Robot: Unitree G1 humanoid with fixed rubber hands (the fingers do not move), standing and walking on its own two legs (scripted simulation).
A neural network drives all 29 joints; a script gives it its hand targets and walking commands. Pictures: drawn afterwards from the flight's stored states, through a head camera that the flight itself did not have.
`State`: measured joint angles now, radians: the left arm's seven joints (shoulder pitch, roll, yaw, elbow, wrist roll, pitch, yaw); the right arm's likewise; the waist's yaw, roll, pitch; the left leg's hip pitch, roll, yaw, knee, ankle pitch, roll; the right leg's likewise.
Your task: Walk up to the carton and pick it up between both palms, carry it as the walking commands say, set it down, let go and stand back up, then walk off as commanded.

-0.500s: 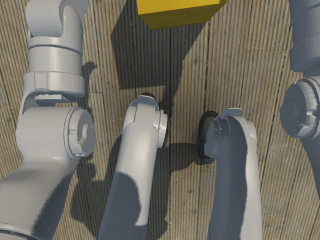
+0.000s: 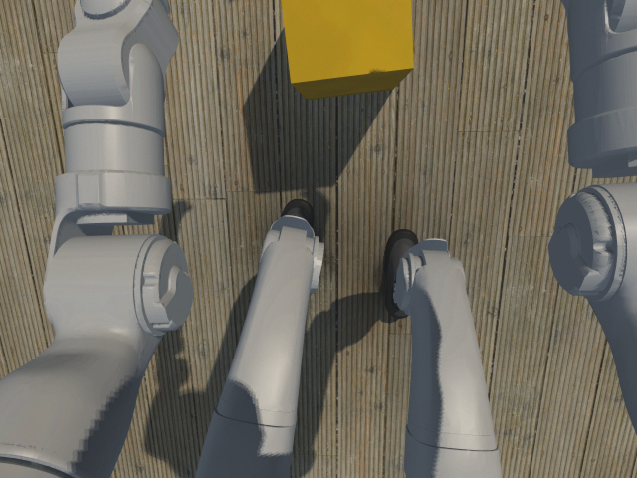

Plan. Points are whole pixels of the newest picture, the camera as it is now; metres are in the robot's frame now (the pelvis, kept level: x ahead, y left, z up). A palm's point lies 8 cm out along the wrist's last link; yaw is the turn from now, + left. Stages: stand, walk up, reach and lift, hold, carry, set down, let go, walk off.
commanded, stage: set down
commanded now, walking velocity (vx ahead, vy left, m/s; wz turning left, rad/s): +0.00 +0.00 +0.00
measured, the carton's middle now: (345, 29) +0.58 +0.08 -0.49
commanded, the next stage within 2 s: let go in 0.20 s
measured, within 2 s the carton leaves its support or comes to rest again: neither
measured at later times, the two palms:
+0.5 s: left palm (96, 44) +0.45 +0.24 -0.06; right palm out of the picture +0.50 -0.13 -0.06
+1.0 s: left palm out of the picture +0.30 +0.25 +0.08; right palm out of the picture +0.37 -0.18 +0.07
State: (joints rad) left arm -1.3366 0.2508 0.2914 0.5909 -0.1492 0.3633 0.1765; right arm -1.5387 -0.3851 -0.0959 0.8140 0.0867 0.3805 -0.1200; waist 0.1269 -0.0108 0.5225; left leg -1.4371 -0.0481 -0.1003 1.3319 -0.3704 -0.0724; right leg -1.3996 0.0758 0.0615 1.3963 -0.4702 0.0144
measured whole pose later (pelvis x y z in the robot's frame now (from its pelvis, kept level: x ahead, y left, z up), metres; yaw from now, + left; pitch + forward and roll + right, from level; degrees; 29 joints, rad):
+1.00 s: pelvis +0.10 +0.02 +0.15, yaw +0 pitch +10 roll +0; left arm 0.04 0.19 0.03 0.48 0.00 0.08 -0.07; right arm -0.14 -0.13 -0.16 0.65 -0.10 0.09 -0.02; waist 0.07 0.00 -0.02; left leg -0.52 -0.04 -0.09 0.59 -0.25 -0.01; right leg -0.46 0.01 0.09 0.60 -0.32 0.03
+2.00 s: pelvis +0.14 +0.03 +0.15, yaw -1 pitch +0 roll +0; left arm 0.28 0.35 0.05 0.72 0.05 0.01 0.01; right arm 0.24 -0.32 -0.06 0.75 -0.04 -0.01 0.00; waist 0.00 -0.04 -0.11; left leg -0.22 -0.03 -0.05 0.54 -0.32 0.01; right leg -0.15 0.01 0.12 0.50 -0.35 0.03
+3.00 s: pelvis +0.09 +0.02 +0.16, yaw -3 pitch -3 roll -1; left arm 0.23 0.37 0.00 1.00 0.02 -0.03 0.01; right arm 0.17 -0.36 -0.01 1.05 -0.01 -0.01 0.00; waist -0.01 -0.02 0.00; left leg -0.20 0.01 -0.05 0.46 -0.21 -0.02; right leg -0.15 0.05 0.13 0.44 -0.24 0.01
